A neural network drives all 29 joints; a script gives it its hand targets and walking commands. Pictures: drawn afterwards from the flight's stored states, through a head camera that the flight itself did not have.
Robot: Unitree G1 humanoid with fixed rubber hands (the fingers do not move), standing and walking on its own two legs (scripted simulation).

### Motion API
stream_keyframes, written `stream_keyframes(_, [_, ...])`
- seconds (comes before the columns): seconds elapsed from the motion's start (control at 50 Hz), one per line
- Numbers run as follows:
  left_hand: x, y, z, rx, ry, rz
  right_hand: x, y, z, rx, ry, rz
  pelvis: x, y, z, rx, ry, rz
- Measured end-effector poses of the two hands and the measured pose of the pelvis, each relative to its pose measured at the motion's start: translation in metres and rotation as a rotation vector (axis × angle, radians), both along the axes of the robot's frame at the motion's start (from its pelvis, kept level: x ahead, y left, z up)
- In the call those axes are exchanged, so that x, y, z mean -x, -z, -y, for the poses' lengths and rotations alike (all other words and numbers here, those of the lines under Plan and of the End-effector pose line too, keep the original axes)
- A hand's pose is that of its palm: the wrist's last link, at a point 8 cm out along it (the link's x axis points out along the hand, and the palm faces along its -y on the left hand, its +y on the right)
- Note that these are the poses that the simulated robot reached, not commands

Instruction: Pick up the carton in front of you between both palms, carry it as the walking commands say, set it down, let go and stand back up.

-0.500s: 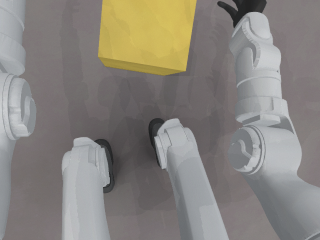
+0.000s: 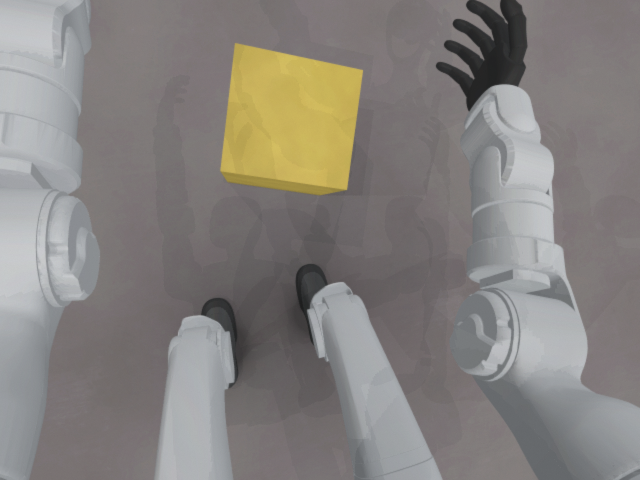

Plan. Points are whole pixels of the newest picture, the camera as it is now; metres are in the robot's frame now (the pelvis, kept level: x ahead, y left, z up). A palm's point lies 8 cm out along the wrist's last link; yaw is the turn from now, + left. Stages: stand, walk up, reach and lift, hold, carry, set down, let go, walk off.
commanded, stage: let go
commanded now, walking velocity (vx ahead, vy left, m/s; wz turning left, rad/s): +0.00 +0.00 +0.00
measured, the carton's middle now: (285, 134) +0.52 -0.10 -0.49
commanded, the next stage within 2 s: stand in 1.52 s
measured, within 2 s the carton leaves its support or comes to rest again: neither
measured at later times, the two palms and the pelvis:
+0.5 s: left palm out of the picture +0.43 +0.15 +0.01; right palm (590, 194) +0.36 -0.27 +0.02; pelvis +0.04 -0.03 +0.11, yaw +3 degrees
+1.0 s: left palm out of the picture +0.31 +0.21 +0.08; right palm out of the picture +0.26 -0.24 +0.09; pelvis +0.10 +0.00 +0.16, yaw -1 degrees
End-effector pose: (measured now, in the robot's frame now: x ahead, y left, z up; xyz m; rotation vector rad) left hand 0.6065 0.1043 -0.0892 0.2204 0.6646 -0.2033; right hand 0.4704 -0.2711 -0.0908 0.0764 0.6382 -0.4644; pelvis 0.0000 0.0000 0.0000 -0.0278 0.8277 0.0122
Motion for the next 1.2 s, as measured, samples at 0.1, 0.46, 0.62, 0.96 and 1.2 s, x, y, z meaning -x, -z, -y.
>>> stream_keyframes(0.1, [0.010, -0.019, -0.003, -0.005, -0.020, -0.003, 0.005, -0.020, -0.005, 0.012, -0.042, -0.011, -0.005, -0.023, 0.002, -0.007, -0.002, 0.013])
stream_keyframes(0.46, [0.166, -0.087, -0.041, -0.068, -0.292, -0.014, 0.102, -0.101, -0.008, 0.072, -0.415, -0.162, -0.038, -0.104, 0.023, -0.043, -0.019, 0.278])
stream_keyframes(0.62, [0.204, -0.119, -0.048, -0.069, -0.255, -0.023, 0.157, -0.137, 0.000, 0.057, -0.415, -0.177, -0.060, -0.127, 0.028, -0.042, 0.003, 0.430])
stream_keyframes(0.96, [0.288, -0.164, -0.102, -0.073, -0.237, -0.064, 0.214, -0.184, -0.029, 0.052, -0.393, -0.187, -0.101, -0.158, 0.007, -0.013, 0.024, 0.709])
stream_keyframes(1.2, [0.342, -0.186, -0.138, -0.069, -0.276, -0.096, 0.203, -0.186, -0.047, 0.061, -0.430, -0.168, -0.106, -0.164, -0.009, -0.009, 0.021, 0.835])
